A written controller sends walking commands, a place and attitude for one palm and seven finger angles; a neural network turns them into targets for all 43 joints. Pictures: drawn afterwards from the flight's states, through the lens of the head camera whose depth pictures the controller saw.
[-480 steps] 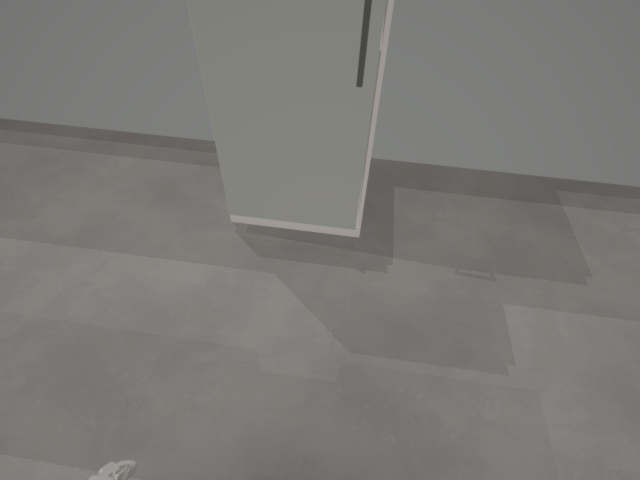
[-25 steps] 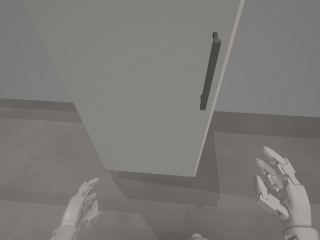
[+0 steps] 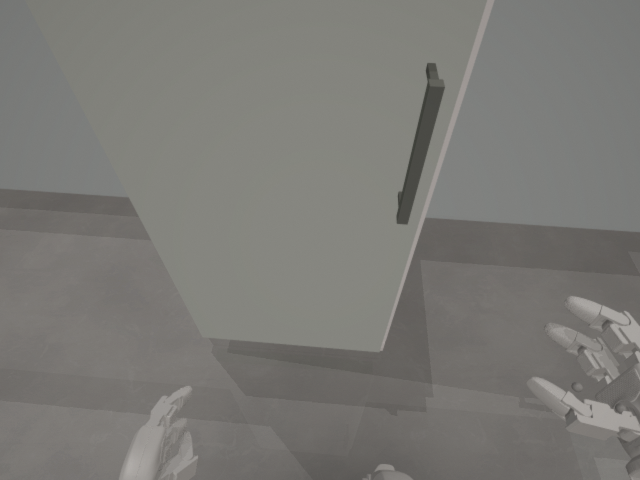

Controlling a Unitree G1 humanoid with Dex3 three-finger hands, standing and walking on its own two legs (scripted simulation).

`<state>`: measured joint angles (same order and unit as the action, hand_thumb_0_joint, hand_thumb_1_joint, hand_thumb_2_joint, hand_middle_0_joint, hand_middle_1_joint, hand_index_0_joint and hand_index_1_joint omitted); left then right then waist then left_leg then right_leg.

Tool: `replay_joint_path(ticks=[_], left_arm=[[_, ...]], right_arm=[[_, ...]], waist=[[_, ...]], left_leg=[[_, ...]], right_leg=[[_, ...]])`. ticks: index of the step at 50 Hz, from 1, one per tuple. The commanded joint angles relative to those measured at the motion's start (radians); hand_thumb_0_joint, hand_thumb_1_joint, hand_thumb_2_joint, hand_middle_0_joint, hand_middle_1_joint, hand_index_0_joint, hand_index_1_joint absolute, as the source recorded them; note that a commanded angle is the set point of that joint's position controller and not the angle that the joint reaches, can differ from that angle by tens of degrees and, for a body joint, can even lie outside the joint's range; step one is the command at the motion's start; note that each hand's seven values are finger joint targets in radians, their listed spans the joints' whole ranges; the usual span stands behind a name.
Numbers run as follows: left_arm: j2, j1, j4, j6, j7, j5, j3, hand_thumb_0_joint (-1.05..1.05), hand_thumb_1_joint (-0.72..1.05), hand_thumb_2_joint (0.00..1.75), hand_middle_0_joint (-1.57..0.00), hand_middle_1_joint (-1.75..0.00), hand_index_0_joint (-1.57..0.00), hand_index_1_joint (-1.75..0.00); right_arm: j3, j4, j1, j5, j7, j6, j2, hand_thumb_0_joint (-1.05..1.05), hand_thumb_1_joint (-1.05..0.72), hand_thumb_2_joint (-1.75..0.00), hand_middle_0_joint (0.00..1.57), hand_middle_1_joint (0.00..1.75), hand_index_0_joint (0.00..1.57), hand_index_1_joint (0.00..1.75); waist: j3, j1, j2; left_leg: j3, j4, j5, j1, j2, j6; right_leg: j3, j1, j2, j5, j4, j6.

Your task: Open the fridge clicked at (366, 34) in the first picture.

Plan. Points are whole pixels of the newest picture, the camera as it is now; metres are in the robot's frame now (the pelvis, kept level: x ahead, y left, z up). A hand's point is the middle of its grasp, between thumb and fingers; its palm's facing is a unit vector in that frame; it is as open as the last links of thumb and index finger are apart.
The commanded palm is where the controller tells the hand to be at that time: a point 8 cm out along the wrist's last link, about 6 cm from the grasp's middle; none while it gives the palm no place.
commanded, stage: raise the hand to about handle height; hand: right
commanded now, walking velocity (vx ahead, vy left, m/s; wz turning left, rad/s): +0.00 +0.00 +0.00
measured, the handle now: (415, 153) +0.53 -0.10 +0.13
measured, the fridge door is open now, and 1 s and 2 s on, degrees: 0 0 0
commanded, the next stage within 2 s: move the hooked fingers beside the handle in 1.28 s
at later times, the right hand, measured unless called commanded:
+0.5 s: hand out of the picture +0.23 -0.30 +0.12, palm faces +0.09 +1.00 -0.03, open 13.6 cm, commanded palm +0.20 -0.34 +0.13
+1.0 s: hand out of the picture +0.24 -0.29 +0.15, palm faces +0.09 +1.00 -0.02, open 14.0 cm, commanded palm +0.21 -0.34 +0.16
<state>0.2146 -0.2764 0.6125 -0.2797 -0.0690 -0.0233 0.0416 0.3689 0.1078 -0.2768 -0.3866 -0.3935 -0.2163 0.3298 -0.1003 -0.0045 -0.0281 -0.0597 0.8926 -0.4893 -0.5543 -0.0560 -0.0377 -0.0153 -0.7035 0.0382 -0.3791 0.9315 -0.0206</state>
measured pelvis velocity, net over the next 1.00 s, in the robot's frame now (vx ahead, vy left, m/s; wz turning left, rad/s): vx -0.02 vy -0.01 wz -0.03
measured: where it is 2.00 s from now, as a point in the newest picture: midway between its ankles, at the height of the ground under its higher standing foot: outside the picture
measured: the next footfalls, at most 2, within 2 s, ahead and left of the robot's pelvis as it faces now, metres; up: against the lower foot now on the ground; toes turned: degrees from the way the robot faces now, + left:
none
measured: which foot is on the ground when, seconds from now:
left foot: down 0.00-1.00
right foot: down 0.00-1.00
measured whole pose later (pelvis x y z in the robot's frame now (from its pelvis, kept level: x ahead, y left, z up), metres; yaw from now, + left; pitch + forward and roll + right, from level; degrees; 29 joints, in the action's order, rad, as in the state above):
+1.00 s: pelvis -0.02 -0.01 +0.04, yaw -2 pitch -1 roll +2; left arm 0.27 -0.26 0.63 -0.27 -0.11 -0.06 0.08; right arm 0.41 0.28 0.03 -0.34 -0.45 -0.03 0.42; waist -0.01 -0.03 -0.04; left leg -0.06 0.59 -0.33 -0.24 -0.03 -0.02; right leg -0.01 -0.40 0.00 -0.22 0.63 -0.04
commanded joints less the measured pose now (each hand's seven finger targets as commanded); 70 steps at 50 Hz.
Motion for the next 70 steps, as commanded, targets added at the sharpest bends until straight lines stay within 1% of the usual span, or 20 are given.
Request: replay_joint_path(ticks=[1, 5, 8, 11, 14, 18, 22, 25, 30, 34, 39, 42, 45, 49, 50, 54, 55, 59, 60, 70], left_arm=[[0.158, 0.084, -0.154, -0.051, 0.009, 0.006, -0.072, 0.00, 0.90, 0.90, -0.20, -0.30, -0.20, -0.30], [0.190, 0.071, -0.165, -0.052, -0.003, -0.005, -0.072, 0.00, 0.90, 0.90, -0.20, -0.30, -0.20, -0.30], [0.194, 0.066, -0.171, -0.062, -0.017, -0.011, -0.071, 0.00, 0.90, 0.90, -0.20, -0.30, -0.20, -0.30], [0.186, 0.072, -0.166, -0.067, -0.021, -0.007, -0.060, 0.00, 0.90, 0.90, -0.20, -0.30, -0.20, -0.30], [0.181, 0.081, -0.151, -0.058, -0.022, -0.008, -0.049, 0.00, 0.90, 0.90, -0.20, -0.30, -0.20, -0.30], [0.189, 0.104, -0.153, -0.038, -0.033, -0.019, -0.039, 0.00, 0.90, 0.90, -0.20, -0.30, -0.20, -0.30], [0.189, 0.118, -0.165, -0.034, -0.044, -0.027, -0.027, 0.00, 0.90, 0.90, -0.20, -0.30, -0.20, -0.30], [0.188, 0.128, -0.170, -0.037, -0.048, -0.021, -0.019, 0.00, 0.90, 0.90, -0.20, -0.30, -0.20, -0.30], [0.187, 0.140, -0.151, -0.037, -0.056, -0.021, -0.009, 0.00, 0.90, 0.90, -0.20, -0.30, -0.20, -0.30], [0.185, 0.147, -0.142, -0.038, -0.064, -0.029, -0.004, 0.00, 0.90, 0.90, -0.20, -0.30, -0.20, -0.30], [0.188, 0.150, -0.141, -0.048, -0.070, -0.032, -0.003, 0.00, 0.90, 0.90, -0.20, -0.30, -0.20, -0.30], [0.189, 0.138, -0.134, -0.048, -0.066, -0.032, -0.007, 0.00, 0.90, 0.90, -0.20, -0.30, -0.20, -0.30], [0.194, 0.140, -0.137, -0.050, -0.057, -0.031, -0.016, 0.00, 0.90, 0.90, -0.20, -0.30, -0.20, -0.30], [0.190, 0.139, -0.147, -0.058, -0.053, -0.028, -0.019, 0.00, 0.90, 0.90, -0.20, -0.30, -0.20, -0.30], [0.190, 0.138, -0.143, -0.058, -0.052, -0.025, -0.018, 0.00, 0.90, 0.90, -0.20, -0.30, -0.20, -0.30], [0.186, 0.132, -0.135, -0.063, -0.056, -0.023, -0.021, 0.00, 0.90, 0.90, -0.20, -0.30, -0.20, -0.30], [0.187, 0.127, -0.128, -0.060, -0.056, -0.021, -0.021, 0.00, 0.90, 0.90, -0.20, -0.30, -0.20, -0.30], [0.187, 0.126, -0.122, -0.055, -0.060, -0.029, -0.024, 0.00, 0.90, 0.90, -0.20, -0.30, -0.20, -0.30], [0.189, 0.125, -0.123, -0.054, -0.060, -0.027, -0.026, 0.00, 0.90, 0.90, -0.20, -0.30, -0.20, -0.30], [0.183, 0.129, -0.136, -0.039, -0.055, -0.030, -0.029, 0.00, 0.90, 0.90, -0.20, -0.30, -0.20, -0.30]], right_arm=[[0.072, -0.201, 0.003, -0.001, 0.037, -0.107, 0.137, 0.00, 0.08, -0.48, 0.27, 0.93, 0.27, 0.93], [0.022, -0.205, 0.081, 0.005, -0.015, -0.091, 0.144, 0.00, 0.17, -0.44, 0.28, 0.99, 0.28, 0.99], [0.076, -0.299, 0.124, -0.007, -0.023, -0.087, 0.209, 0.00, 0.24, -0.41, 0.28, 1.03, 0.28, 1.03], [0.101, -0.378, 0.160, -0.003, 0.015, -0.102, 0.242, 0.00, 0.31, -0.38, 0.29, 1.08, 0.29, 1.08], [0.096, -0.314, 0.171, 0.003, 0.047, -0.090, 0.220, 0.00, 0.38, -0.35, 0.29, 1.12, 0.29, 1.12], [0.067, -0.194, 0.242, 0.007, 0.018, -0.008, 0.211, 0.00, 0.48, -0.31, 0.30, 1.18, 0.30, 1.18], [0.050, -0.170, 0.331, 0.015, -0.021, 0.067, 0.236, 0.00, 0.50, -0.30, 0.30, 1.20, 0.30, 1.20], [0.082, -0.210, 0.401, 0.022, -0.014, 0.071, 0.285, 0.00, 0.50, -0.30, 0.30, 1.20, 0.30, 1.20], [0.128, -0.169, 0.487, 0.021, 0.005, 0.060, 0.324, 0.00, 0.50, -0.30, 0.30, 1.20, 0.30, 1.20], [0.102, -0.092, 0.541, 0.031, -0.017, 0.097, 0.312, 0.00, 0.50, -0.30, 0.30, 1.20, 0.30, 1.20], [0.107, -0.088, 0.607, 0.038, -0.045, 0.127, 0.351, 0.00, 0.50, -0.30, 0.30, 1.20, 0.30, 1.20], [0.102, 0.001, 0.536, 0.025, -0.060, 0.137, 0.320, 0.00, 0.50, -0.30, 0.30, 1.20, 0.30, 1.20], [0.126, -0.006, 0.531, 0.019, -0.064, 0.132, 0.339, 0.00, 0.50, -0.30, 0.30, 1.20, 0.30, 1.20], [0.140, -0.084, 0.565, 0.028, -0.044, 0.105, 0.358, 0.00, 0.50, -0.30, 0.30, 1.20, 0.30, 1.20], [0.147, -0.101, 0.566, 0.031, -0.032, 0.097, 0.368, 0.00, 0.50, -0.30, 0.30, 1.20, 0.30, 1.20], [0.155, -0.114, 0.559, 0.028, -0.019, 0.073, 0.357, 0.00, 0.50, -0.30, 0.30, 1.20, 0.30, 1.20], [0.152, -0.095, 0.548, 0.029, -0.022, 0.076, 0.359, 0.00, 0.50, -0.30, 0.30, 1.20, 0.30, 1.20], [0.125, -0.047, 0.549, 0.021, -0.046, 0.095, 0.326, 0.00, 0.50, -0.30, 0.30, 1.20, 0.30, 1.20], [0.127, -0.044, 0.547, 0.018, -0.051, 0.098, 0.332, 0.00, 0.50, -0.30, 0.30, 1.20, 0.30, 1.20], [0.120, -0.045, 0.571, 0.008, -0.057, 0.097, 0.319, 0.00, 0.50, -0.30, 0.30, 1.20, 0.30, 1.20]], waist=[[-0.148, -0.024, 0.006], [-0.119, 0.002, -0.002], [-0.249, -0.016, -0.054], [-0.259, -0.026, -0.122], [-0.157, -0.016, -0.096], [-0.062, -0.012, -0.087], [-0.076, -0.022, -0.090], [-0.110, -0.029, -0.080], [-0.067, -0.029, -0.074], [-0.029, -0.023, -0.113], [-0.051, -0.026, -0.114], [-0.008, -0.026, -0.016], [-0.036, -0.036, -0.018], [-0.082, -0.039, -0.105], [-0.083, -0.037, -0.066], [-0.088, -0.032, -0.099], [-0.078, -0.030, -0.049], [-0.061, -0.024, -0.062], [-0.072, -0.027, -0.019], [-0.100, -0.027, -0.003]], left_leg=[[0.029, -0.115, 0.440, 0.007, 0.023, 0.037], [0.021, -0.146, 0.311, -0.029, 0.016, 0.029], [0.010, -0.154, 0.326, 0.025, 0.018, 0.020], [-0.002, -0.159, 0.318, 0.038, 0.013, 0.008], [-0.021, -0.183, 0.254, 0.019, 0.009, 0.007], [-0.021, -0.236, 0.178, 0.021, 0.012, 0.009], [-0.013, -0.279, 0.159, 0.066, 0.013, 0.006], [-0.010, -0.300, 0.154, 0.099, 0.009, 0.004], [-0.005, -0.346, 0.123, 0.128, 0.009, 0.001], [-0.001, -0.378, 0.103, 0.137, 0.018, 0.004], [0.006, -0.410, 0.120, 0.176, 0.021, 0.004], [0.016, -0.435, 0.115, 0.176, 0.020, 0.008], [0.028, -0.435, 0.130, 0.193, 0.024, 0.008], [0.030, -0.428, 0.168, 0.201, 0.025, 0.008], [0.032, -0.427, 0.183, 0.211, 0.023, 0.009], [0.039, -0.427, 0.247, 0.219, 0.026, 0.013], [0.044, -0.428, 0.263, 0.224, 0.026, 0.017], [0.046, -0.424, 0.311, 0.215, 0.033, 0.025], [0.057, -0.420, 0.338, 0.226, 0.033, 0.031], [0.079, -0.401, 0.417, 0.222, 0.043, 0.050]], right_leg=[[0.052, 0.223, -0.024, 0.304, -0.104, -0.014], [0.061, 0.238, -0.021, 0.227, -0.132, -0.018], [0.071, 0.340, -0.017, 0.276, -0.161, -0.012], [0.091, 0.406, -0.011, 0.313, -0.190, 0.000], [0.112, 0.391, -0.002, 0.243, -0.235, 0.012], [0.121, 0.360, -0.002, 0.107, -0.300, 0.011], [0.132, 0.400, -0.003, 0.056, -0.349, 0.009], [0.142, 0.442, -0.002, 0.042, -0.374, 0.007], [0.151, 0.459, -0.003, -0.032, -0.426, 0.008], [0.144, 0.463, -0.008, -0.074, -0.458, 0.007], [0.135, 0.497, -0.012, -0.040, -0.470, 0.001], [0.115, 0.458, -0.018, -0.014, -0.456, -0.008], [0.096, 0.460, -0.024, 0.030, -0.434, -0.010], [0.085, 0.507, -0.028, 0.086, -0.425, -0.010], [0.080, 0.504, -0.024, 0.108, -0.416, -0.013], [0.065, 0.522, -0.031, 0.164, -0.405, -0.015], [0.060, 0.509, -0.029, 0.177, -0.395, -0.019], [0.049, 0.500, -0.035, 0.199, -0.389, -0.019], [0.047, 0.496, -0.033, 0.218, -0.376, -0.023], [0.029, 0.489, -0.038, 0.262, -0.344, -0.025]])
